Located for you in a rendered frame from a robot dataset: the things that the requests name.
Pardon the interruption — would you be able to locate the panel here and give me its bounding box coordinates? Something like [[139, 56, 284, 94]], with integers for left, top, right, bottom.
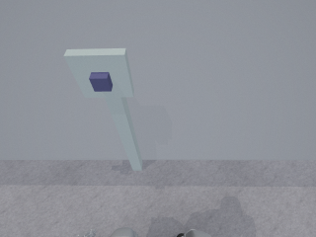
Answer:
[[63, 48, 143, 171]]

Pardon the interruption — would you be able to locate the robot left thigh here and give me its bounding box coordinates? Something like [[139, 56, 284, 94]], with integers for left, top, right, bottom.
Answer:
[[110, 227, 138, 237]]

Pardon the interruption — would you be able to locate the button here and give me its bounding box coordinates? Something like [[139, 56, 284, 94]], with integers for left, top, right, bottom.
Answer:
[[89, 72, 113, 92]]

